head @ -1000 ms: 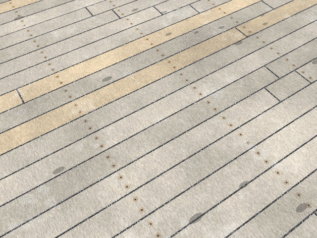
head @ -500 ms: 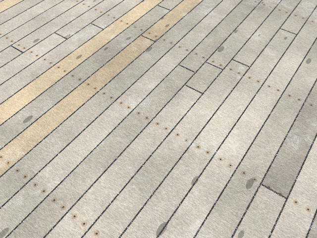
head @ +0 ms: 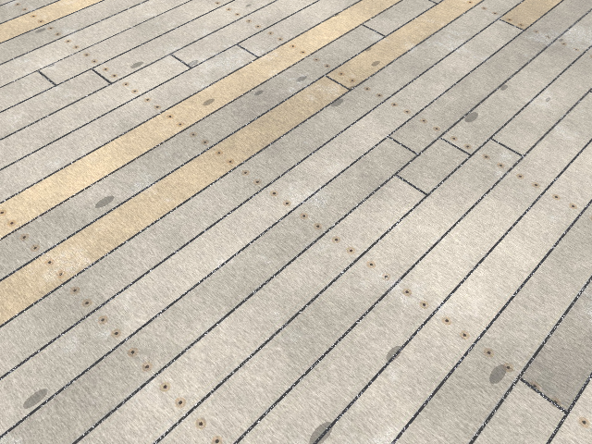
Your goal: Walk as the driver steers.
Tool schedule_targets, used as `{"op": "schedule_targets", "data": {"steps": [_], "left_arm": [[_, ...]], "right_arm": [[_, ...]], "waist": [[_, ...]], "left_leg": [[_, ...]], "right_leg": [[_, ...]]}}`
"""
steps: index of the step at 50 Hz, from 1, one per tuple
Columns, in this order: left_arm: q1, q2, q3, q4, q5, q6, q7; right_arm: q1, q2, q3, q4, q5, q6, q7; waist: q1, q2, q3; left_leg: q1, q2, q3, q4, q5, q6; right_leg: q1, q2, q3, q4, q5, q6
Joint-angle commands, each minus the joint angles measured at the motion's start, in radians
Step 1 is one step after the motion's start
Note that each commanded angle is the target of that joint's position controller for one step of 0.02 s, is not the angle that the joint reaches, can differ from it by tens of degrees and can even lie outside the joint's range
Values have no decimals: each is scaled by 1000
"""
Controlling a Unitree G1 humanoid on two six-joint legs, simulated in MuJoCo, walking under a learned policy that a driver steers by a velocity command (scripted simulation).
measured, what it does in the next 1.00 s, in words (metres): walks ahead: left foot, then right foot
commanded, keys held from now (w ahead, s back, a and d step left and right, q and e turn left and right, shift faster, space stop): w+q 0.42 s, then w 0.20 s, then w+e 0.38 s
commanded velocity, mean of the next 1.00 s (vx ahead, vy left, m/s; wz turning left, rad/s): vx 0.41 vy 0.00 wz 0.23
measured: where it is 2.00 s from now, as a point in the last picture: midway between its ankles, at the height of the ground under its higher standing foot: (247, 248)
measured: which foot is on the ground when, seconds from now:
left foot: up 0.00-0.02, down 0.04-0.56, up 0.58-0.98, down 1.00-1.00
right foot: down 0.00-0.04, up 0.06-0.52, down 0.54-1.00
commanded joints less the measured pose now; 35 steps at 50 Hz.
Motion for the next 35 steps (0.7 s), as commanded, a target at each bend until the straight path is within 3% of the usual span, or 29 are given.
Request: {"op": "schedule_targets", "data": {"steps": [1,2,3,4,5,6,7,8,10,13,16,20,22,23,24,25,26,27,28,29,30,31,32,33,34,35], "left_arm": [[-44,153,46,-46,-25,-20,-6],[-61,92,30,-47,-13,-28,-14],[-122,22,9,-111,19,-44,-25],[-207,74,22,-140,-2,-74,-30],[-185,129,37,-132,-32,-92,-40],[-140,155,47,-104,-28,-103,-43],[-121,160,50,-80,-2,-110,-38],[-117,153,49,-67,18,-122,-39],[-118,126,45,-61,10,-128,-38],[-143,102,38,-68,8,-130,-39],[-210,82,27,-90,2,-137,-49],[-298,77,16,-134,-4,-153,-67],[-294,88,16,-138,-3,-163,-77],[-269,93,17,-134,-6,-168,-78],[-226,110,23,-122,-7,-171,-78],[-183,137,34,-112,-3,-174,-75],[-75,162,49,-89,-2,-173,-65],[86,200,62,-62,5,-169,-55],[252,272,74,-48,24,-164,-47],[327,256,73,13,10,-160,-62],[263,164,47,4,-11,-159,-63],[190,124,36,-6,-8,-151,-55],[148,118,27,-2,6,-146,-53],[122,106,22,1,16,-146,-51],[119,101,17,2,22,-146,-50],[117,95,13,7,16,-145,-48]], "right_arm": [[122,-94,-33,-14,3,-16,11],[226,-128,-50,26,9,-22,5],[295,-270,-84,16,7,-39,-7],[257,-245,-67,-28,-25,-78,9],[179,-195,-51,-44,-31,-102,8],[134,-162,-40,-53,-17,-115,4],[118,-145,-32,-57,-5,-116,-2],[151,-130,-24,-55,1,-117,-8],[165,-150,-29,-58,-16,-122,-15],[207,-148,-30,-49,-10,-121,-26],[239,-153,-33,-38,-9,-116,-32],[285,-161,-39,-12,4,-106,-34],[285,-154,-39,-7,7,-98,-38],[274,-165,-43,-4,5,-96,-41],[258,-167,-45,-5,2,-94,-42],[253,-157,-42,-7,-3,-92,-41],[242,-155,-39,-9,-7,-90,-38],[218,-135,-28,-22,-15,-90,-33],[291,-48,0,-33,-43,-95,-29],[414,5,17,-23,10,-106,-27],[313,-114,-7,-19,33,-114,-27],[173,-149,-14,-50,31,-119,-24],[90,-132,-9,-70,7,-126,-22],[66,-126,-13,-83,-14,-131,-18],[73,-105,-10,-82,-17,-134,-11],[94,-76,-4,-79,-17,-136,-8]], "waist": [[-47,-83,-79],[-79,30,-75],[-88,322,-58],[-115,231,-34],[-66,170,26],[-31,132,53],[-23,99,50],[-30,100,42],[-22,113,24],[-30,94,21],[-56,129,43],[-88,135,69],[-81,140,63],[-65,170,56],[-44,183,42],[-23,189,6],[36,203,-72],[117,185,-200],[126,-12,-393],[75,-356,-507],[100,-194,-328],[106,-105,-182],[82,-16,-88],[50,-27,-65],[28,-44,-54],[8,-56,-58]], "left_leg": [[186,-51,54,-203,89,92],[332,-3,-59,-278,39,147],[437,278,-560,-404,-59,308],[370,348,-802,-548,-200,409],[347,331,-726,-576,-241,372],[337,283,-629,-568,-198,322],[346,244,-553,-566,-115,282],[335,198,-456,-549,89,246],[333,169,-426,-572,173,245],[328,132,-354,-560,291,229],[266,110,-328,-555,310,216],[271,129,-366,-509,360,218],[301,137,-374,-478,412,207],[289,161,-389,-469,448,201],[298,169,-389,-451,522,191],[328,151,-364,-386,726,177],[310,121,-338,-255,909,158],[212,72,-306,-55,911,125],[-50,-29,-283,279,489,83],[-320,-158,-267,577,-144,38],[-417,-83,-288,655,-99,45],[-433,-37,-238,638,-15,55],[-401,1,-203,588,39,61],[-361,36,-190,521,81,64],[-314,51,-182,486,93,63],[-300,57,-173,446,102,59]], "right_leg": [[-73,-221,177,-122,-191,-146],[-224,-156,83,79,-251,-81],[-541,19,-23,482,-363,27],[-663,56,191,608,-372,10],[-691,5,232,622,-252,-14],[-680,-20,229,594,-136,-24],[-664,-33,226,550,-52,-21],[-603,-41,222,502,4,-17],[-575,-14,210,432,144,10],[-555,13,205,295,243,42],[-492,33,198,152,326,62],[-466,46,198,46,328,55],[-431,56,189,-3,315,39],[-370,50,195,-8,321,25],[-316,51,189,-8,299,11],[-253,81,150,-15,243,-11],[-85,99,125,-39,251,-46],[173,38,171,-12,261,-98],[547,-197,477,51,184,-201],[717,-382,974,-156,-79,-331],[579,-336,926,-233,-233,-282],[418,-295,738,-235,-182,-244],[252,-249,632,-263,-46,-237],[161,-216,575,-277,45,-239],[106,-185,533,-295,134,-242],[79,-168,515,-324,123,-253]]}}
Velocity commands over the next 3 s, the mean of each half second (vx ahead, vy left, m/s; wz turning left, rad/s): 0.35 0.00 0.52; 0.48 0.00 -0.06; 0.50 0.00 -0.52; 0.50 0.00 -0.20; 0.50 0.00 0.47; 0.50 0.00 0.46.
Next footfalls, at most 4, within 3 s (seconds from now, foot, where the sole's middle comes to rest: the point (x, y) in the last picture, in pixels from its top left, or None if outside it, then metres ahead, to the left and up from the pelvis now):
0.04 left None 0.01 0.11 -0.77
0.54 right None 0.41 -0.03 -0.77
1.00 left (166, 397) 0.58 0.29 -0.77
1.50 right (277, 290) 0.87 0.04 -0.77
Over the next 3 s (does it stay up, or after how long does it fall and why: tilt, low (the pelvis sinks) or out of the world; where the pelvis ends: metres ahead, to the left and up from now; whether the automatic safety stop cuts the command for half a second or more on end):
stays up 1.54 0.15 -0.01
